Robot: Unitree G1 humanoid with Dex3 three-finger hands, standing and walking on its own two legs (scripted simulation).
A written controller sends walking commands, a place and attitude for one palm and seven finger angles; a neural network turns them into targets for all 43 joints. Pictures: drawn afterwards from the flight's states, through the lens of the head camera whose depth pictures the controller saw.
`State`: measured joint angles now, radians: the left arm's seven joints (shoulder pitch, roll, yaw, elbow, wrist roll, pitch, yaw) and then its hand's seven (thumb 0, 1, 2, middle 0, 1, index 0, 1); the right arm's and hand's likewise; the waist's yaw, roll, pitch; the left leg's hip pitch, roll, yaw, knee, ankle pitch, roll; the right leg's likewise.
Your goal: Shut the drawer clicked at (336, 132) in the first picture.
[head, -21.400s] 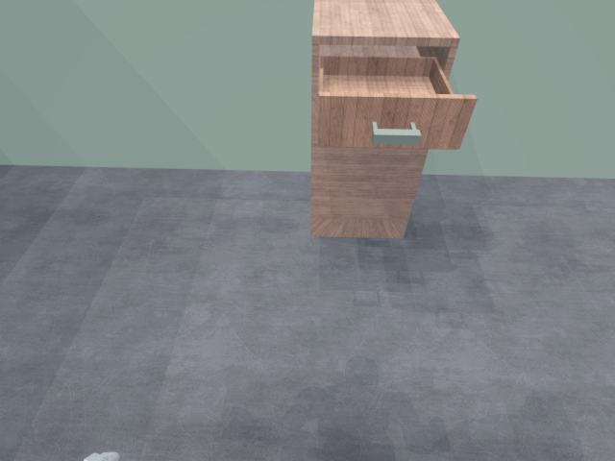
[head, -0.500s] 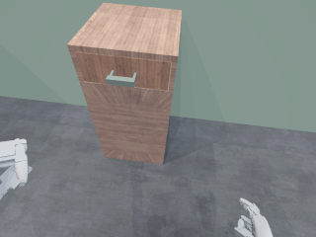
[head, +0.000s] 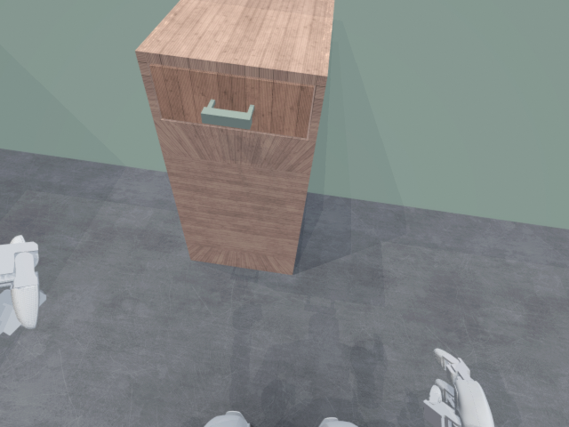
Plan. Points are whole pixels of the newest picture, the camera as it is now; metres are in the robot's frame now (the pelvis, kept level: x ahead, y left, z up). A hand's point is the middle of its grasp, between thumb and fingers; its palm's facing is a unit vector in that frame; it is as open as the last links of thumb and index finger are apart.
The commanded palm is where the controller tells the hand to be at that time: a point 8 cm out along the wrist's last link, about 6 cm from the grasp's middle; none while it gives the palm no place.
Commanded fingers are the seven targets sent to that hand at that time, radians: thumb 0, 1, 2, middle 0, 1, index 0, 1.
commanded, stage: step back with the hand held close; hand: left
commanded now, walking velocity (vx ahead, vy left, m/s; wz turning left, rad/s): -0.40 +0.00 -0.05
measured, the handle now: (229, 112) +0.75 +0.15 +0.00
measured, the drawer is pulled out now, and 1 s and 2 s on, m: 0.00 0.00 0.00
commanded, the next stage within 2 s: stop stepping back and stand still in 0.14 s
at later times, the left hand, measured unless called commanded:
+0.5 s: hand (24, 374) +0.14 +0.21 +0.19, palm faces +0.25 -0.87 -0.43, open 3.2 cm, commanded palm +0.08 +0.26 +0.20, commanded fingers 0.00 0.90 0.90 -1.40 -1.60 -1.40 -1.60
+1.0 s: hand out of the picture +0.10 +0.25 +0.19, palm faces +0.36 -0.85 -0.39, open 3.2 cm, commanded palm +0.05 +0.29 +0.20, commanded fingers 0.00 0.90 0.90 -1.40 -1.60 -1.40 -1.60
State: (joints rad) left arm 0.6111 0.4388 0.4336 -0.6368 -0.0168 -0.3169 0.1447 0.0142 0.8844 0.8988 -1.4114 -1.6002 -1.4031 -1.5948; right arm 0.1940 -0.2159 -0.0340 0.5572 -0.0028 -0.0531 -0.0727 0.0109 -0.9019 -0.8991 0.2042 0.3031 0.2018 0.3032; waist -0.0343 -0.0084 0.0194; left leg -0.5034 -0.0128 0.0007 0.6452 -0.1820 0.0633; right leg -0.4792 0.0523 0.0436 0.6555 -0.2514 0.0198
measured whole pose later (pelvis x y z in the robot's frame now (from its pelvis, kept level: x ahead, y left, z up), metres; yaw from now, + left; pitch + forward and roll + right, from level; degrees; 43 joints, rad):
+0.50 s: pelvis -0.07 +0.00 +0.01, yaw -5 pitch +0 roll -2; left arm 0.62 0.43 0.41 -0.57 -0.06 -0.24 0.12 0.01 0.89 0.90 -1.41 -1.60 -1.40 -1.60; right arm 0.26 -0.20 0.00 0.62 0.00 -0.10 -0.09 0.01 -0.90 -0.90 0.20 0.30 0.20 0.30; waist -0.06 -0.01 -0.05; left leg -0.45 0.00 0.01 0.50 -0.06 0.03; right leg -0.11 0.00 0.02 0.53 -0.45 0.00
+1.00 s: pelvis -0.10 +0.02 +0.01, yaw -4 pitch +0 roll -2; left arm 0.60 0.37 0.37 -0.59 -0.03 -0.24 0.13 0.01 0.89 0.90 -1.41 -1.60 -1.40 -1.60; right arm 0.24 -0.18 0.03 0.65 0.00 -0.13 -0.08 0.01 -0.90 -0.90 0.21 0.30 0.20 0.30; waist 0.02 -0.01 -0.05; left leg -0.36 0.00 -0.02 0.59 -0.23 0.02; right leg -0.15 0.01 0.02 0.53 -0.37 0.03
